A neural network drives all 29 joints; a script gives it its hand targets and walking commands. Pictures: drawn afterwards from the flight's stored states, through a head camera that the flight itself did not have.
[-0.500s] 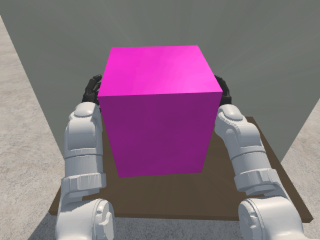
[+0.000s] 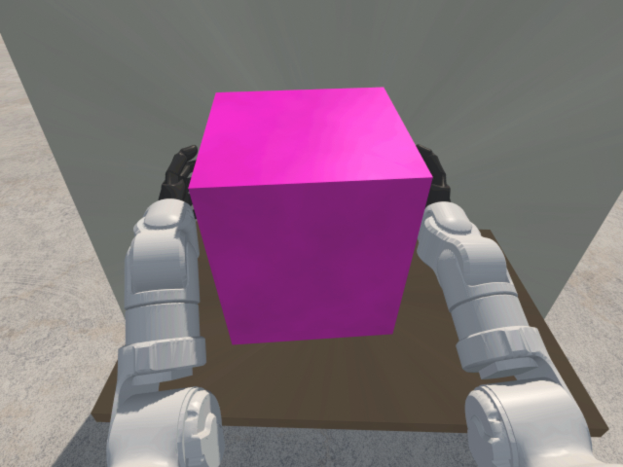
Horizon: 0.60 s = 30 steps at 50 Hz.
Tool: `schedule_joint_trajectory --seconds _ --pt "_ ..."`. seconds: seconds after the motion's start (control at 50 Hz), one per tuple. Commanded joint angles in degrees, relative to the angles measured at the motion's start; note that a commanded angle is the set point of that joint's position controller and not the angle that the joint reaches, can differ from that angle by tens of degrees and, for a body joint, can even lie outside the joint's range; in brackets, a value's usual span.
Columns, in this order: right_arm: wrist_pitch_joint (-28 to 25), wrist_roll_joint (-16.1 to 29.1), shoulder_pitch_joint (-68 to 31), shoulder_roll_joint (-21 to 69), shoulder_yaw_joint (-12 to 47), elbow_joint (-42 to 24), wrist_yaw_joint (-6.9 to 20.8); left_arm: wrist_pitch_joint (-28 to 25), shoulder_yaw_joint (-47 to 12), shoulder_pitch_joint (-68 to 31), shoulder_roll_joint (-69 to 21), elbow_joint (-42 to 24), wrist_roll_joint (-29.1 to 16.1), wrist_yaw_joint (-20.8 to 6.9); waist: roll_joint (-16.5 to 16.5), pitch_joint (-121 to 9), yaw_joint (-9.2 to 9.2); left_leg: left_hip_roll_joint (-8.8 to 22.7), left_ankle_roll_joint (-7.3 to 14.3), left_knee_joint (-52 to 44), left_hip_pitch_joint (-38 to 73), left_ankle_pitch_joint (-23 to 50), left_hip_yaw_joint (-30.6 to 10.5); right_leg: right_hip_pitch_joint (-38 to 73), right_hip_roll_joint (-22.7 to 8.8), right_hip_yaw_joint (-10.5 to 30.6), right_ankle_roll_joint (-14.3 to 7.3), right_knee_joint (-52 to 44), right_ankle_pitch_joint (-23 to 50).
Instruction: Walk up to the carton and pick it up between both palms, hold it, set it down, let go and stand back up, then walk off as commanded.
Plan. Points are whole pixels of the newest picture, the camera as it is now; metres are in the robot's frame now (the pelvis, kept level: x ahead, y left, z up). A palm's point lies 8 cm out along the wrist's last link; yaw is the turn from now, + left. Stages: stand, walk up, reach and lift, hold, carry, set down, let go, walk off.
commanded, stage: hold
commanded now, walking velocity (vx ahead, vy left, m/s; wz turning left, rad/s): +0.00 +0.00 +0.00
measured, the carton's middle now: (307, 217) +0.39 +0.00 +0.19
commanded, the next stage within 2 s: none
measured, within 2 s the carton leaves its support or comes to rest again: neither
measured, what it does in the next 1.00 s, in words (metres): stands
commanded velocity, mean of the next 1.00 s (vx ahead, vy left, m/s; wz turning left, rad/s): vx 0.00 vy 0.00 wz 0.00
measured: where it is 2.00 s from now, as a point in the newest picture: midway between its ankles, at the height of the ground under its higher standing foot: outside the picture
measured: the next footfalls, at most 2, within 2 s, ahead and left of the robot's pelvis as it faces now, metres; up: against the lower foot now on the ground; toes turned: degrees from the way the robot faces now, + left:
none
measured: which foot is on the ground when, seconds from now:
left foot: down 0.00-1.00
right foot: down 0.00-1.00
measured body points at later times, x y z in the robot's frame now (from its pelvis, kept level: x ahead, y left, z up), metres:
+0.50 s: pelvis +0.00 +0.00 +0.00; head -0.06 +0.02 +0.45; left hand +0.38 +0.16 +0.23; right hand +0.38 -0.15 +0.22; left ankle +0.02 +0.13 -0.75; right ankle +0.04 -0.12 -0.75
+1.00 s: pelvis +0.00 +0.00 +0.00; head -0.06 +0.02 +0.45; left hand +0.38 +0.16 +0.23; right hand +0.38 -0.15 +0.23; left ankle +0.02 +0.13 -0.75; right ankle +0.04 -0.12 -0.75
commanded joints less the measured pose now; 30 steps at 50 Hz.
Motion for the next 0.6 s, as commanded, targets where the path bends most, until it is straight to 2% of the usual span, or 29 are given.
schedule_joint_trajectory --seconds 0.0,0.02,0.04,0.06,0.1,0.12,0.14,0.16,0.18,0.2,0.24,0.26,0.28,0.32,0.38,0.4,0.44,0.46,0.48,0.5,0.52,0.54,0.56,0.58 --pt "-3.9 8.2 -51.4 31.6 21.4 -19.7 7.6 -4.2 -26.0 -40.1 -31.5 -9.6 -10.1 -8.5 4.1 -23.7 -0.13 -4.4 -0.3 -2.3 0.4 13.5 2.0 12.0 4.2 1.2 0.9 0.0 8.1" --pt "-3.8 7.6 -51.3 31.2 21.1 -20.1 7.4 -3.9 -26.1 -39.0 -31.0 -9.1 -9.7 -8.7 4.5 -22.0 -0.50 -4.5 -0.4 -2.3 0.4 12.9 2.1 12.2 3.8 1.3 0.9 -0.4 8.1" --pt "-3.8 7.4 -50.9 31.4 20.9 -19.1 7.5 -4.1 -25.0 -40.4 -30.3 -9.6 -9.2 -8.8 3.8 -22.9 -0.07 -4.7 0.0 -2.7 0.2 12.0 2.4 13.1 3.9 1.0 1.0 -0.4 7.1" --pt "-4.0 7.4 -51.9 30.8 20.9 -21.5 7.6 -3.9 -26.2 -39.0 -31.0 -9.1 -10.3 -8.8 3.6 -23.0 -0.85 -4.7 -0.1 -2.5 -0.4 11.8 2.0 12.9 4.0 0.9 1.0 -0.2 6.9" --pt "-4.1 8.0 -53.3 31.4 21.4 -21.6 7.8 -4.2 -26.7 -40.3 -31.8 -9.0 -10.5 -8.7 3.9 -24.1 -0.47 -4.4 -0.4 -2.6 0.0 12.3 2.1 12.4 4.4 0.9 0.9 -0.2 6.6" --pt "-4.1 8.3 -52.2 32.0 21.9 -22.0 7.8 -4.5 -27.2 -41.0 -32.1 -11.4 -11.1 -8.3 4.1 -25.2 0.16 -4.4 -0.6 -2.2 0.9 14.4 2.2 12.6 4.2 1.0 0.9 0.2 8.3" --pt "-4.3 8.0 -53.0 31.6 21.6 -23.1 7.8 -4.6 -28.5 -41.2 -32.8 -11.7 -12.0 -8.1 3.9 -26.5 -0.82 -4.4 -0.7 -1.9 1.4 14.8 1.9 12.6 4.5 0.8 0.9 0.3 8.3" --pt "-3.8 8.2 -51.4 30.4 21.1 -20.9 7.8 -4.4 -28.0 -40.6 -32.5 -10.6 -11.4 -8.0 4.9 -24.5 -1.31 -4.3 -1.2 -1.5 1.3 15.1 1.4 11.8 4.4 1.0 0.6 0.1 7.7" --pt "-3.8 8.2 -51.8 30.7 21.3 -21.3 8.0 -4.2 -27.7 -41.0 -32.2 -10.4 -11.3 -8.0 4.7 -24.7 -0.70 -4.2 -1.1 -1.8 1.2 14.4 1.6 11.4 4.5 0.8 0.6 0.0 6.9" --pt "-3.6 7.7 -51.6 30.1 20.8 -20.2 8.1 -4.1 -27.1 -39.9 -31.9 -9.1 -10.9 -8.0 4.6 -23.3 -0.86 -4.1 -1.0 -2.3 0.9 13.1 1.6 11.0 4.6 0.8 0.4 -0.4 5.5" --pt "-3.7 7.6 -51.7 30.3 20.4 -20.0 8.2 -4.4 -28.3 -42.1 -31.9 -10.8 -11.2 -7.8 5.7 -24.2 -1.29 -4.2 -1.0 -2.3 0.5 12.0 1.8 10.8 4.2 1.0 0.5 0.0 5.5" --pt "-3.5 7.2 -50.7 30.2 20.2 -18.6 8.1 -4.0 -27.0 -40.3 -31.7 -9.7 -10.3 -8.1 5.4 -21.9 -1.16 -4.4 -0.7 -2.9 -0.4 11.1 2.0 11.6 4.2 1.0 0.7 -0.2 5.3" --pt "-3.8 7.6 -52.3 30.4 20.4 -20.7 8.2 -3.8 -26.9 -39.8 -32.4 -9.6 -10.1 -8.3 5.0 -22.8 -0.36 -4.0 -0.6 -2.6 0.0 12.4 1.9 11.6 4.3 0.9 0.5 0.0 5.8" --pt "-3.7 6.9 -52.4 29.7 19.5 -17.8 8.5 -3.6 -25.5 -39.4 -32.0 -6.8 -9.3 -8.4 4.8 -21.1 -0.61 -3.9 -0.5 -3.3 -1.1 10.6 1.7 11.2 4.2 0.9 0.3 -0.4 4.1" --pt "-4.1 8.6 -53.6 31.7 22.1 -21.5 8.6 -4.2 -25.5 -41.0 -31.9 -10.3 -10.4 -8.0 3.4 -25.6 0.83 -4.6 -0.1 -2.1 0.5 14.0 2.2 13.0 4.3 0.9 1.1 0.4 7.6" --pt "-4.0 8.0 -53.3 31.2 21.1 -19.7 8.4 -4.3 -25.9 -41.3 -32.2 -9.5 -10.5 -8.0 3.7 -24.9 0.21 -4.4 -0.4 -2.3 0.4 13.8 2.0 12.4 4.5 1.0 0.7 0.1 6.9" --pt "-4.4 7.6 -53.8 31.7 21.8 -21.7 8.2 -4.4 -25.9 -39.7 -31.8 -9.2 -10.6 -8.0 2.5 -26.6 0.32 -4.7 0.0 -1.9 0.5 13.8 2.1 13.2 4.3 0.9 1.1 0.0 8.0" --pt "-4.0 7.6 -52.6 31.4 21.4 -20.5 8.1 -4.5 -26.1 -41.1 -31.7 -9.2 -10.7 -7.9 4.1 -25.9 -0.38 -4.6 -0.3 -2.2 -0.1 12.9 2.0 13.4 4.2 1.0 1.0 0.2 7.4" --pt "-4.0 7.9 -52.2 31.7 21.6 -21.0 8.1 -4.2 -26.6 -40.3 -32.5 -10.2 -10.8 -7.9 3.7 -26.0 -0.23 -4.6 -0.6 -2.0 0.8 14.6 2.0 13.1 4.3 0.8 1.0 0.5 8.6" --pt "-3.6 7.4 -51.6 30.8 20.7 -19.2 8.0 -4.0 -25.9 -39.6 -31.7 -8.2 -10.1 -8.2 4.2 -23.8 -0.82 -4.5 -0.6 -2.4 0.5 12.7 1.8 12.5 4.2 1.1 0.6 -0.3 7.2" --pt "-3.7 7.6 -51.1 30.9 20.7 -19.5 8.0 -3.9 -25.9 -39.7 -31.6 -9.0 -9.9 -8.3 4.8 -23.2 -0.68 -4.5 -0.5 -2.4 0.4 13.3 2.0 12.6 4.1 1.1 0.6 -0.1 7.9" --pt "-3.7 7.6 -51.9 30.4 20.5 -19.2 8.0 -3.7 -25.0 -38.5 -31.7 -7.8 -9.1 -8.5 4.2 -21.7 0.06 -4.4 -0.5 -2.7 -0.2 12.1 2.1 12.2 4.4 0.9 0.7 -0.4 5.8" --pt "-3.5 6.7 -51.3 30.9 19.8 -17.3 8.1 -3.8 -24.2 -40.4 -30.7 -7.3 -9.4 -8.7 2.9 -20.3 -0.46 -4.7 0.1 -3.3 -1.4 9.8 2.1 12.1 3.9 1.0 0.9 -0.7 5.1" --pt "-3.5 7.0 -50.5 31.0 20.0 -17.4 8.1 -3.9 -24.9 -40.0 -31.3 -8.3 -9.4 -8.9 3.3 -20.8 -0.88 -4.2 -0.1 -3.1 -0.8 11.3 2.2 12.1 4.0 0.9 0.8 -0.3 6.4"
